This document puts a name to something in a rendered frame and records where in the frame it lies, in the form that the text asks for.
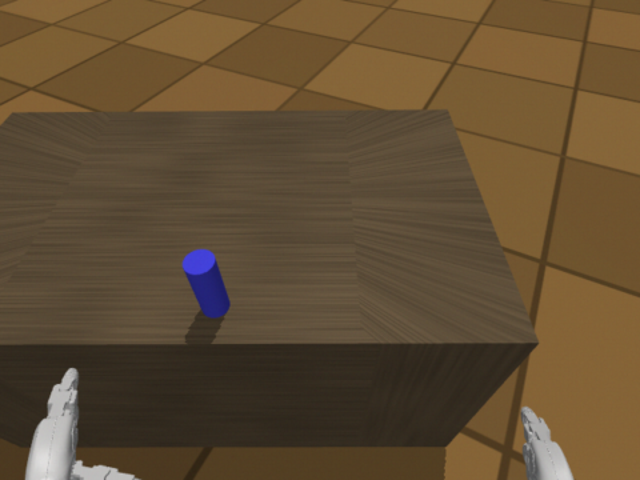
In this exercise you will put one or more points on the left robot hand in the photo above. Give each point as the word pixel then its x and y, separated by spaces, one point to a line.
pixel 52 454

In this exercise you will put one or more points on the can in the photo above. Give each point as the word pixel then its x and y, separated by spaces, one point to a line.
pixel 202 271

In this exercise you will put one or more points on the right robot hand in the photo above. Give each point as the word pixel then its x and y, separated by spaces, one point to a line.
pixel 544 459

